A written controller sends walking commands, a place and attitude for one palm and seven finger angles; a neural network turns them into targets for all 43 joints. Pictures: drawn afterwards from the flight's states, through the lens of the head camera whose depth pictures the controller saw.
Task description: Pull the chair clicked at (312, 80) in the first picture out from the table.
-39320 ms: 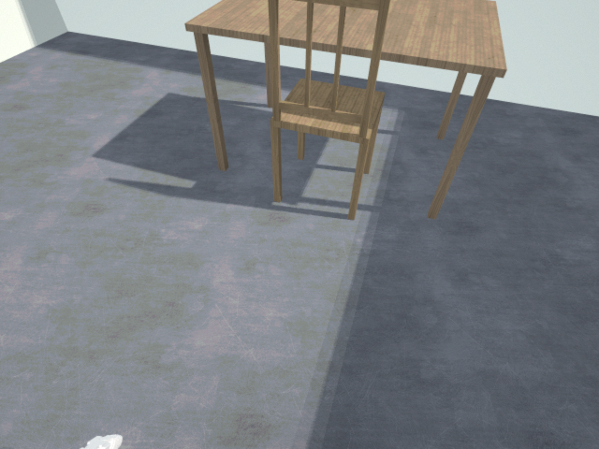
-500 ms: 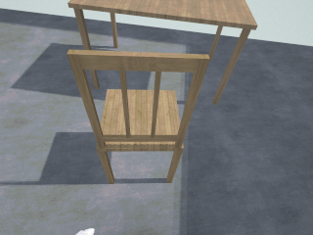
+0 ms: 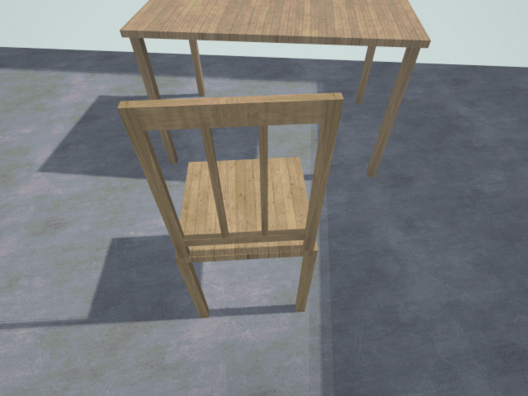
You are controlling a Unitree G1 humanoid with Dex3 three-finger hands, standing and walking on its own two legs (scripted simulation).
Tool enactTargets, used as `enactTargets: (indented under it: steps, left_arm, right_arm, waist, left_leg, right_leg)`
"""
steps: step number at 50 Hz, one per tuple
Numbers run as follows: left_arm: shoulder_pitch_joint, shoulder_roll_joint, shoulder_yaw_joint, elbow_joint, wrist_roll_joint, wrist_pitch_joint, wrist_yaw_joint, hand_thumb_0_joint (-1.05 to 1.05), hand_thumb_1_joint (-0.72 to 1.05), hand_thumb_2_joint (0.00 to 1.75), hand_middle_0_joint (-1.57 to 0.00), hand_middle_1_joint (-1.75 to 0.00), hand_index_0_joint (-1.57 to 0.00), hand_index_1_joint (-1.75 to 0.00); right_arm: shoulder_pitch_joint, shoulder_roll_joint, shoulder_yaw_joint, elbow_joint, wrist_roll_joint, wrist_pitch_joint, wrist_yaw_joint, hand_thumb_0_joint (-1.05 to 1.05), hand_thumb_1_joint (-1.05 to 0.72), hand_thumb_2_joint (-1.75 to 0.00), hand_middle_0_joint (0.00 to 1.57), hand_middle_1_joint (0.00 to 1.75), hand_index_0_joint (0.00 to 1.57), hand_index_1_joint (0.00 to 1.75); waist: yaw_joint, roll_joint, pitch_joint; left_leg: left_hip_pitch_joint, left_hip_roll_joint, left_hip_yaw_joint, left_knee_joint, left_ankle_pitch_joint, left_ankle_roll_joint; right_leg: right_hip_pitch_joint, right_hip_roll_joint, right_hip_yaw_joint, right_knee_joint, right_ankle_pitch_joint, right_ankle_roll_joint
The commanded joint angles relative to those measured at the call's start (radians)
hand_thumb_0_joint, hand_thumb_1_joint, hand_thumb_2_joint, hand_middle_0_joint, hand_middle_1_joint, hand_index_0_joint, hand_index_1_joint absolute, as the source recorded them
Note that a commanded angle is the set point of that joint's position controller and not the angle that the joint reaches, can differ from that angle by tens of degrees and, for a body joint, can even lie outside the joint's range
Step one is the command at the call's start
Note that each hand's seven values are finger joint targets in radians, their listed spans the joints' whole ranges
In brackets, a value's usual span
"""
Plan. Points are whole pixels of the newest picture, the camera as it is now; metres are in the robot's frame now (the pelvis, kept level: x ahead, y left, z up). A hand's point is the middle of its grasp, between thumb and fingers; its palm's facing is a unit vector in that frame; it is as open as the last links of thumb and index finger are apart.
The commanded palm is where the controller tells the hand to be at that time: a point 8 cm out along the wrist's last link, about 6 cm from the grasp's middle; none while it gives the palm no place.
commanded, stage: let the arm hang, fingers relaxed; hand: left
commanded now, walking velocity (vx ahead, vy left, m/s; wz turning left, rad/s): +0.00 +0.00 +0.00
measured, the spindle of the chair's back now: (217, 190) +0.54 +0.14 -0.05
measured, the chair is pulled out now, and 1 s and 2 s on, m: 0.69 0.69 0.69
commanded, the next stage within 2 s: look to check the result in 0.24 s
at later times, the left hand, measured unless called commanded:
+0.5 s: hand out of the picture -0.01 +0.15 -0.17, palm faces +0.04 -0.98 -0.19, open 7.3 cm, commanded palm none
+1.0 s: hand out of the picture +0.00 +0.14 -0.17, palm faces +0.04 -0.98 -0.17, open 7.3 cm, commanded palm none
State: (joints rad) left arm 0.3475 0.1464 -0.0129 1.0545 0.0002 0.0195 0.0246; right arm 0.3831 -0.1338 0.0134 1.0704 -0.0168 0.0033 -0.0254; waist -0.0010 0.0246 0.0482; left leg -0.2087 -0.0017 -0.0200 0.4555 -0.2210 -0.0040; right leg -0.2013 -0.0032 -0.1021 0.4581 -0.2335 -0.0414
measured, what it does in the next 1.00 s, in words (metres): stands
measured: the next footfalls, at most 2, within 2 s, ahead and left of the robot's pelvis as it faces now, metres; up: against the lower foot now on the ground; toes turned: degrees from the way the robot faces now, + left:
none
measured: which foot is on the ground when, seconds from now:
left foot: down 0.00-1.00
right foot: down 0.00-1.00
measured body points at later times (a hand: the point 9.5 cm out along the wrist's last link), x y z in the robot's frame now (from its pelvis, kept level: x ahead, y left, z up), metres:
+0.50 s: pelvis +0.01 -0.01 +0.00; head +0.02 -0.02 +0.45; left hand -0.01 +0.21 -0.15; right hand -0.02 -0.20 -0.17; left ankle +0.02 +0.12 -0.74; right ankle +0.01 -0.09 -0.74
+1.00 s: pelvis +0.01 -0.02 +0.00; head +0.03 -0.02 +0.45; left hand +0.00 +0.19 -0.16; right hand -0.02 -0.22 -0.16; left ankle +0.02 +0.12 -0.74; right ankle +0.01 -0.09 -0.74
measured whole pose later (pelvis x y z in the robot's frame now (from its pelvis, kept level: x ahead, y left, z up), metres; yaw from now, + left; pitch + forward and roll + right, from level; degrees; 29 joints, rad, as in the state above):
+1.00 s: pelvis +0.01 -0.02 +0.00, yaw +0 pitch -2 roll +0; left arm 0.32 0.12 -0.01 1.07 0.00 0.00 0.03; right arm 0.34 -0.11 0.01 1.10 -0.01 -0.01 -0.04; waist 0.00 0.01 0.07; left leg -0.18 0.02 -0.03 0.45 -0.23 -0.03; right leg -0.18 0.02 -0.11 0.45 -0.25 -0.06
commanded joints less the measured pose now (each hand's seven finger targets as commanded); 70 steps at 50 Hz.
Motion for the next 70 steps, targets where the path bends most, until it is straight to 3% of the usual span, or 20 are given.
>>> enactTargets:
  steps: [1,5,27,31,39,41,50,59,63,70]
  left_arm:
    - [0.059,0.098,0.015,-0.026,0.003,-0.019,0.011,0.00,0.90,0.90,-0.20,-0.30,-0.20,-0.30]
    - [0.068,0.084,0.013,-0.012,0.004,-0.020,0.013,0.00,0.90,0.90,-0.20,-0.30,-0.20,-0.30]
    - [0.068,0.070,0.018,-0.012,0.004,-0.028,0.016,0.00,0.90,0.90,-0.20,-0.30,-0.20,-0.30]
    - [0.066,0.073,0.018,-0.014,0.004,-0.027,0.016,0.00,0.90,0.90,-0.20,-0.30,-0.20,-0.30]
    - [0.059,0.076,0.019,-0.011,0.004,-0.026,0.015,0.00,0.90,0.90,-0.20,-0.30,-0.20,-0.30]
    - [0.059,0.075,0.019,-0.014,0.003,-0.026,0.015,0.00,0.90,0.90,-0.20,-0.30,-0.20,-0.30]
    - [0.057,0.069,0.019,-0.010,0.002,-0.027,0.014,0.00,0.90,0.90,-0.20,-0.30,-0.20,-0.30]
    - [0.054,0.067,0.020,-0.007,0.003,-0.024,0.013,0.00,0.90,0.90,-0.20,-0.30,-0.20,-0.30]
    - [0.054,0.066,0.021,-0.010,0.002,-0.026,0.012,0.00,0.90,0.90,-0.20,-0.30,-0.20,-0.30]
    - [0.055,0.067,0.022,-0.011,0.003,-0.025,0.012,0.00,0.90,0.90,-0.20,-0.30,-0.20,-0.30]
  right_arm:
    - [0.072,-0.074,-0.011,-0.024,0.007,-0.018,-0.008,0.00,-0.90,-0.90,0.20,0.30,0.20,0.30]
    - [0.078,-0.062,-0.011,-0.013,0.008,-0.018,-0.011,0.00,-0.90,-0.90,0.20,0.30,0.20,0.30]
    - [0.066,-0.048,-0.012,-0.001,0.009,-0.018,-0.015,0.00,-0.90,-0.90,0.20,0.30,0.20,0.30]
    - [0.063,-0.046,-0.012,0.004,0.009,-0.016,-0.014,0.00,-0.90,-0.90,0.20,0.30,0.20,0.30]
    - [0.060,-0.042,-0.012,0.009,0.009,-0.011,-0.015,0.00,-0.90,-0.90,0.20,0.30,0.20,0.30]
    - [0.062,-0.044,-0.012,0.008,0.008,-0.013,-0.015,0.00,-0.90,-0.90,0.20,0.30,0.20,0.30]
    - [0.060,-0.048,-0.011,0.009,0.011,-0.018,-0.021,0.00,-0.90,-0.90,0.20,0.30,0.20,0.30]
    - [0.062,-0.046,-0.012,0.010,0.010,-0.013,-0.021,0.00,-0.90,-0.90,0.20,0.30,0.20,0.30]
    - [0.062,-0.049,-0.011,0.008,0.009,-0.017,-0.021,0.00,-0.90,-0.90,0.20,0.30,0.20,0.30]
    - [0.058,-0.048,-0.011,0.005,0.011,-0.016,-0.022,0.00,-0.90,-0.90,0.20,0.30,0.20,0.30]
  waist:
    - [0.005,-0.006,0.053]
    - [0.003,0.013,0.077]
    - [0.003,-0.045,0.041]
    - [0.002,-0.025,0.060]
    - [0.003,-0.042,0.077]
    - [0.002,-0.012,0.066]
    - [0.002,-0.010,0.039]
    - [0.001,-0.032,0.085]
    - [0.001,-0.023,0.042]
    - [0.004,-0.035,0.068]
  left_leg:
    - [-0.062,0.080,-0.077,-0.091,0.021,0.053]
    - [-0.069,0.080,-0.075,-0.094,0.023,0.052]
    - [-0.030,0.079,-0.055,-0.071,0.098,0.045]
    - [-0.034,0.077,-0.053,-0.071,0.090,0.043]
    - [-0.032,0.070,-0.049,-0.064,0.069,0.042]
    - [-0.027,0.073,-0.051,-0.060,0.089,0.041]
    - [-0.014,0.082,-0.061,-0.067,0.128,0.045]
    - [-0.031,0.077,-0.060,-0.078,0.060,0.048]
    - [-0.016,0.078,-0.063,-0.075,0.090,0.047]
    - [-0.031,0.075,-0.058,-0.070,0.092,0.046]
  right_leg:
    - [-0.016,-0.107,0.129,-0.124,-0.040,-0.031]
    - [-0.026,-0.105,0.129,-0.124,-0.033,-0.031]
    - [0.006,-0.112,0.132,-0.117,0.054,-0.031]
    - [-0.005,-0.113,0.135,-0.125,0.034,-0.033]
    - [-0.012,-0.115,0.135,-0.150,-0.004,-0.037]
    - [-0.008,-0.117,0.137,-0.139,0.019,-0.037]
    - [0.026,-0.111,0.125,-0.120,0.091,-0.035]
    - [-0.008,-0.106,0.129,-0.145,0.006,-0.036]
    - [0.016,-0.109,0.130,-0.128,0.044,-0.036]
    - [0.014,-0.112,0.125,-0.132,0.049,-0.036]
